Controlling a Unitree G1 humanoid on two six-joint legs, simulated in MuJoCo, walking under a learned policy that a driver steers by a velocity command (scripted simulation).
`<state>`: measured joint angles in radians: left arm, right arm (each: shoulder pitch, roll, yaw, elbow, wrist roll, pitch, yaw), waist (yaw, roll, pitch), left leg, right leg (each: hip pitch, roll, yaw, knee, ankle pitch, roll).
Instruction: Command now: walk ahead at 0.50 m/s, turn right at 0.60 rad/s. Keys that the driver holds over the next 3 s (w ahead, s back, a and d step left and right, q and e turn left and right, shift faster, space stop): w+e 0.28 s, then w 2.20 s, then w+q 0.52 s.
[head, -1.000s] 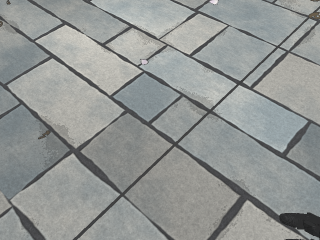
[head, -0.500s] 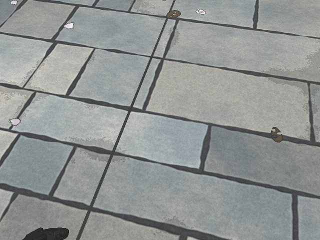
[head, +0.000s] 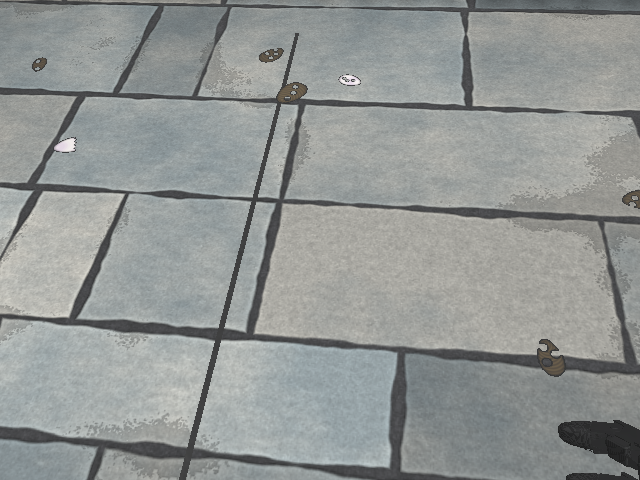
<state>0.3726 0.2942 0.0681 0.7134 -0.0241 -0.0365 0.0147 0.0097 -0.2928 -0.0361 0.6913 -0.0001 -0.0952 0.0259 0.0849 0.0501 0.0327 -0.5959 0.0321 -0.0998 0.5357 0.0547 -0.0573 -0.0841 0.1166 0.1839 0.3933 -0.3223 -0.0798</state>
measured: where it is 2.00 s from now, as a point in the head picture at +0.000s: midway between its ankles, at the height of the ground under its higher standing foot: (481, 226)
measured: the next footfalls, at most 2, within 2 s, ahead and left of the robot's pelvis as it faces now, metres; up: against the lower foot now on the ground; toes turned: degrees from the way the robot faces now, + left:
left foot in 0.08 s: +0.23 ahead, +0.14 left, +0.00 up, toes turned -7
right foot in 0.58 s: +0.45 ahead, -0.19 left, +0.00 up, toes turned -17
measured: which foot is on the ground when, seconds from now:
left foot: up 0.00-0.06, down 0.08-0.60, up 0.62-1.00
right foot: down 0.00-0.10, up 0.12-0.56, down 0.58-1.00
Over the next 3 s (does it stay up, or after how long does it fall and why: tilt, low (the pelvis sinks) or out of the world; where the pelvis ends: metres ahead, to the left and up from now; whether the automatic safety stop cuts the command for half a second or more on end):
stays up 1.62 -0.43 0.01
